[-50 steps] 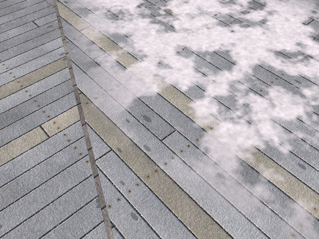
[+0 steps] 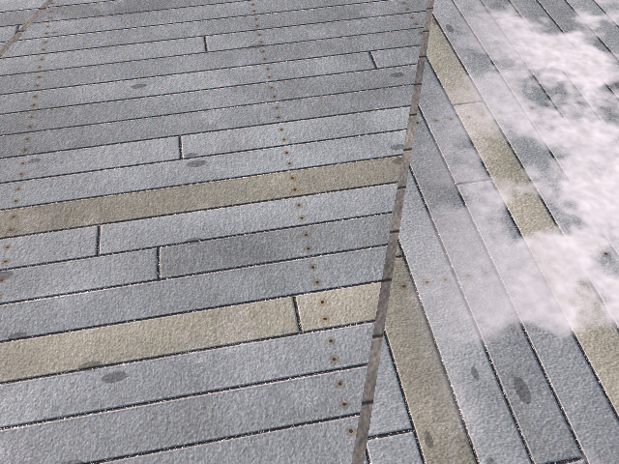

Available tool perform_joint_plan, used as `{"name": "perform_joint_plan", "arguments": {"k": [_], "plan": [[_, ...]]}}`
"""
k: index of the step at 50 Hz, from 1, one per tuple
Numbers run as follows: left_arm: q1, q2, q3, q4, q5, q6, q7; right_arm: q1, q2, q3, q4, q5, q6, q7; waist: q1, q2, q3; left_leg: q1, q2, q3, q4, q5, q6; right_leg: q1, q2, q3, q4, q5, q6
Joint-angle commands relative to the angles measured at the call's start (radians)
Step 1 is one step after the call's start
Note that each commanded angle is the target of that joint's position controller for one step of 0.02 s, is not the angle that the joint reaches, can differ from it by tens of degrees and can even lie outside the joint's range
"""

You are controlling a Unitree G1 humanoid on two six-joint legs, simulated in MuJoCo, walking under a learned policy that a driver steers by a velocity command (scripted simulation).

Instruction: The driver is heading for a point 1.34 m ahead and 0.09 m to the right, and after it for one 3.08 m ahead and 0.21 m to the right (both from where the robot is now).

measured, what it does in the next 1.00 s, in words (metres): walks ahead: left foot, then right foot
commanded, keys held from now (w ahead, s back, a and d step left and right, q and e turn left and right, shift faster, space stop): w+q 0.16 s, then w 0.84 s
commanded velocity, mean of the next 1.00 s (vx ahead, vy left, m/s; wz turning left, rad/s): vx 0.50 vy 0.00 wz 0.23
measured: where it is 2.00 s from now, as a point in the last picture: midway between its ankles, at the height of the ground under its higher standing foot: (270, 252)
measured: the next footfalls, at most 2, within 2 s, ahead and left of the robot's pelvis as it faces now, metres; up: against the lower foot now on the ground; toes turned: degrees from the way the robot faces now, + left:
left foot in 0.36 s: +0.34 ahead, +0.19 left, +0.00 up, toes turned +13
right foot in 0.92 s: +0.69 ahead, +0.02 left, +0.00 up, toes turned +9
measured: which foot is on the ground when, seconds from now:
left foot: up 0.00-0.34, down 0.36-0.92, up 0.94-1.00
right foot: down 0.00-0.38, up 0.40-0.90, down 0.92-1.00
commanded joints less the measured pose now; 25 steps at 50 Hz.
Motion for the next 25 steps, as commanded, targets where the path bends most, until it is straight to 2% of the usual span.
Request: {"name": "perform_joint_plan", "arguments": {"k": [1,4,7,9,11,14,15,16,17,18,19,20,21,22,23,24,25], "plan": [[-0.01,0.095,0.025,-0.029,-0.002,-0.022,-0.005,0.052,-0.019,-0.008,-0.074,0.002,0.013,0.002,-0.022,-0.119,-0.029,-0.133,0.11,-0.038,-0.007,0.066,-0.002,0.093,-0.288,0.235,-0.274,0.025,-0.169],[0.017,0.132,0.038,-0.006,-0.003,-0.023,-0.003,-0.016,-0.029,-0.009,-0.117,-0.01,0.018,-0.001,-0.013,-0.083,-0.01,-0.219,0.118,-0.05,-0.109,0.175,-0.017,0.133,-0.298,0.146,-0.291,0.113,-0.182],[0.033,0.154,0.042,0.0,-0.003,-0.012,0.001,-0.096,-0.028,-0.004,-0.147,-0.007,0.005,0.018,0.013,-0.079,0.002,-0.229,0.111,-0.02,-0.287,0.319,-0.019,0.184,-0.282,0.044,-0.28,0.18,-0.16],[0.067,0.166,0.042,0.008,-0.008,-0.002,0.004,-0.184,-0.013,0.004,-0.175,-0.01,-0.003,0.034,0.051,-0.072,0.018,-0.203,0.097,0.028,-0.407,0.376,-0.015,0.2,-0.275,-0.002,-0.269,0.174,-0.146],[0.114,0.181,0.042,0.025,-0.018,0.008,0.002,-0.245,0.003,0.012,-0.202,-0.009,-0.005,0.045,0.076,-0.075,0.038,-0.181,0.08,0.061,-0.493,0.357,-0.007,0.23,-0.288,-0.01,-0.265,0.145,-0.142],[0.15,0.205,0.047,0.051,-0.036,0.028,-0.001,-0.295,-0.015,0.012,-0.239,-0.007,-0.006,0.057,0.075,-0.086,0.065,-0.175,0.055,0.088,-0.579,0.237,0.023,0.32,-0.331,-0.005,-0.231,0.169,-0.133],[0.154,0.207,0.047,0.057,-0.04,0.036,-0.001,-0.296,-0.029,0.007,-0.245,-0.01,-0.007,0.059,0.064,-0.094,0.06,-0.155,0.034,0.108,-0.603,0.182,0.037,0.354,-0.335,-0.015,-0.196,0.259,-0.127],[0.143,0.224,0.049,0.06,-0.044,0.042,0.0,-0.262,-0.045,-0.001,-0.246,-0.013,-0.008,0.059,0.03,-0.122,0.031,-0.076,0.007,0.128,-0.63,0.145,0.057,0.362,-0.34,-0.025,-0.13,0.416,-0.115],[0.123,0.229,0.047,0.06,-0.044,0.049,0.002,-0.154,-0.079,-0.022,-0.218,-0.017,-0.01,0.058,-0.044,-0.124,-0.038,0.089,-0.038,0.164,-0.687,0.176,0.08,0.35,-0.312,-0.067,0.015,0.595,-0.093],[0.132,0.202,0.035,0.059,-0.035,0.052,0.008,0.02,-0.138,-0.054,-0.162,-0.016,-0.008,0.049,-0.122,-0.106,-0.143,0.358,-0.08,0.172,-0.7,0.23,0.107,0.251,-0.266,-0.108,0.226,0.651,-0.06],[0.134,0.144,0.01,0.023,-0.001,0.045,0.009,0.2,-0.238,-0.085,-0.131,-0.019,0.0,0.028,-0.18,0.055,-0.28,0.686,0.134,-0.117,-0.674,0.3,0.175,-0.023,-0.208,-0.131,0.582,0.276,-0.009],[0.231,0.044,-0.023,0.01,-0.015,0.015,-0.007,0.176,-0.293,-0.083,-0.133,-0.016,-0.003,0.03,-0.08,0.274,-0.417,0.918,0.358,-0.644,-0.86,0.126,0.354,-0.37,-0.025,-0.003,0.911,-0.421,0.031],[0.149,0.16,0.007,0.016,-0.052,-0.01,-0.016,0.169,-0.191,-0.055,-0.143,-0.024,-0.012,0.037,-0.128,0.113,-0.396,0.877,0.353,-0.633,-0.917,0.115,0.313,-0.46,-0.072,0.149,0.989,-0.416,0.011],[0.058,0.167,0.011,-0.019,-0.073,-0.016,-0.019,0.118,-0.153,-0.042,-0.139,-0.03,-0.018,0.039,-0.116,0.089,-0.257,0.756,0.313,-0.456,-0.908,0.203,0.266,-0.506,-0.11,0.132,0.978,-0.342,-0.006],[0.035,0.145,0.007,-0.021,-0.054,-0.013,-0.01,0.042,-0.125,-0.032,-0.143,-0.024,-0.023,0.043,-0.071,-0.003,-0.174,0.602,0.266,-0.329,-0.918,0.311,0.233,-0.466,-0.158,0.129,0.897,-0.256,-0.005],[0.035,0.137,0.011,-0.016,-0.031,-0.003,-0.004,-0.013,-0.091,-0.022,-0.149,-0.027,-0.027,0.044,-0.038,-0.004,-0.132,0.495,0.233,-0.252,-0.951,0.357,0.218,-0.417,-0.185,0.134,0.833,-0.198,-0.001],[0.068,0.126,0.011,-0.01,-0.028,0.009,-0.007,-0.037,-0.086,-0.02,-0.15,-0.033,-0.033,0.043,-0.006,0.029,-0.116,0.422,0.219,-0.213,-0.981,0.392,0.221,-0.353,-0.2,0.141,0.804,-0.168,0.007]]}}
